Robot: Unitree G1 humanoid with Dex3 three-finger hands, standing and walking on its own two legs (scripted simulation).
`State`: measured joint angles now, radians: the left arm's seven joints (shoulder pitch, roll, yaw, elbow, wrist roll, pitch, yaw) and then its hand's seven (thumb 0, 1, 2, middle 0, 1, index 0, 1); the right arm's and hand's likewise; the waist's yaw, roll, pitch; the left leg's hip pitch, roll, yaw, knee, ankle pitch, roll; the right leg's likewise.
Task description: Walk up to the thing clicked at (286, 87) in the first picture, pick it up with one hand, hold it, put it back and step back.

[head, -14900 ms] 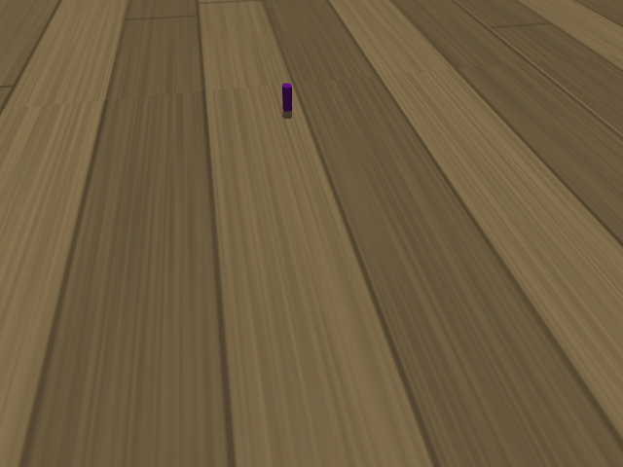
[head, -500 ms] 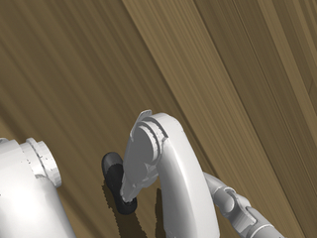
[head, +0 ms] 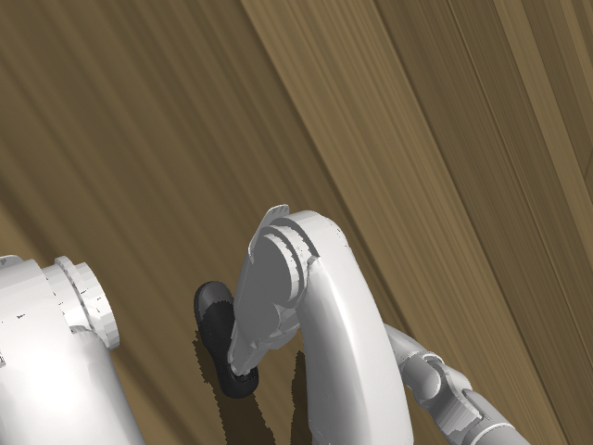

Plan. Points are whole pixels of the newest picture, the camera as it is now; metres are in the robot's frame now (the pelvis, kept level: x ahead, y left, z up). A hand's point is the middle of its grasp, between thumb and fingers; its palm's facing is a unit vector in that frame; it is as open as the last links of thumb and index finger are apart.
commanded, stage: settle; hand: left
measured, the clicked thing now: out of the picture +0.45 +0.32 -0.22
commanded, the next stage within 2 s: lift in 1.64 s
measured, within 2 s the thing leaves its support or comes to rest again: leaves its support in 0.02 s
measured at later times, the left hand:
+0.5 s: hand out of the picture +0.42 +0.35 -0.06, palm faces +0.41 -0.91 -0.03, open 8.0 cm
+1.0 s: hand out of the picture +0.44 +0.34 +0.00, palm faces +0.42 -0.91 -0.04, open 8.0 cm
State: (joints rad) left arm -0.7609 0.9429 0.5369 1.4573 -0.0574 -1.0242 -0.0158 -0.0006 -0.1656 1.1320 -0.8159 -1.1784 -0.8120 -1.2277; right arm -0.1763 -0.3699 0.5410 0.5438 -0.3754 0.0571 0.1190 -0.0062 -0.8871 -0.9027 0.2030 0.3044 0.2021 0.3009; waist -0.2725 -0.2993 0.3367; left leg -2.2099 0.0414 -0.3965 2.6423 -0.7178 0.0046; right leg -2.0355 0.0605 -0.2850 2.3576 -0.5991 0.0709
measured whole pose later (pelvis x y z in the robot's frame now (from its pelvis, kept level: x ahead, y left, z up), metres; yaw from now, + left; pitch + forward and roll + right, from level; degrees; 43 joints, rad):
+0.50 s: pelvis +0.01 -0.01 +0.02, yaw +4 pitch +21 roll -14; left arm -0.67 0.70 0.47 1.09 -0.10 -0.73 -0.11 0.00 -0.21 1.21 -0.83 -1.19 -0.83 -1.24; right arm 0.01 -0.33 0.30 0.60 -0.21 0.08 0.12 0.00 -0.88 -0.90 0.20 0.30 0.20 0.30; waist -0.19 -0.12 0.10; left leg -2.25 0.04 -0.25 2.52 -0.68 0.02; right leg -2.11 0.01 -0.19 2.33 -0.62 0.04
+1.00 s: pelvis +0.03 -0.02 +0.05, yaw +9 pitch +31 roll -9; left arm -0.67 0.56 0.50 0.94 -0.13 -0.60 -0.17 0.00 -0.21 1.21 -0.83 -1.19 -0.82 -1.24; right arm 0.07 -0.30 0.13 0.64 -0.12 0.07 0.08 0.00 -0.89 -0.90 0.20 0.30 0.20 0.30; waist -0.16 -0.03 -0.03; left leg -2.24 0.04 -0.16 2.39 -0.71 0.00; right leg -2.15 -0.02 -0.11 2.28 -0.69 0.01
